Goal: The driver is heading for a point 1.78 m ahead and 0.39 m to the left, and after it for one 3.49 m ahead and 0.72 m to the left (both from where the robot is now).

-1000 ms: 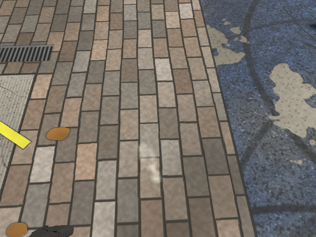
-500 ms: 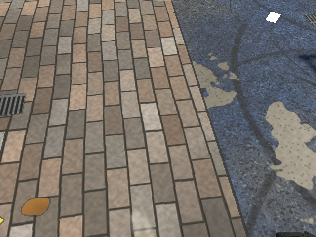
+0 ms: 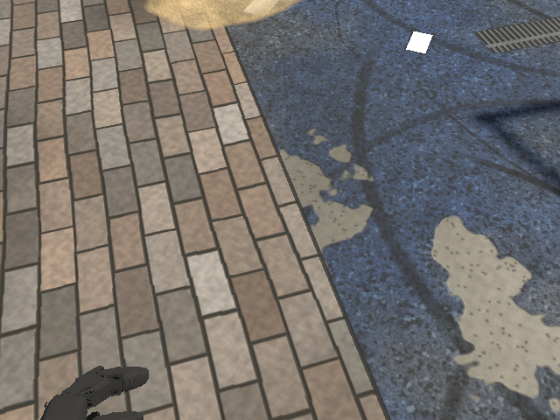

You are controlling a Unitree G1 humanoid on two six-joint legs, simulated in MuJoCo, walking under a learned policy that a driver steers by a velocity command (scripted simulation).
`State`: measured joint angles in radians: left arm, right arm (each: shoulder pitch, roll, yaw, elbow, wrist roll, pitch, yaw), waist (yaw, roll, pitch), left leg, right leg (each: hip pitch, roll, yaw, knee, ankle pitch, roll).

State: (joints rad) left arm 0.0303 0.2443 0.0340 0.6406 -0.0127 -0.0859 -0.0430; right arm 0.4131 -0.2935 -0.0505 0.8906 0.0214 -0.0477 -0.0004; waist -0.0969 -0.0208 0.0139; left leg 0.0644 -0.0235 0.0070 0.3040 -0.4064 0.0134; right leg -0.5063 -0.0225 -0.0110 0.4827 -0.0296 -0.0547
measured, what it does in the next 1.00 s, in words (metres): walks ahead, turning left: right foot, then left foot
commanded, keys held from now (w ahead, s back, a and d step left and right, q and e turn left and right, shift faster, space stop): w+q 0.62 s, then w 0.38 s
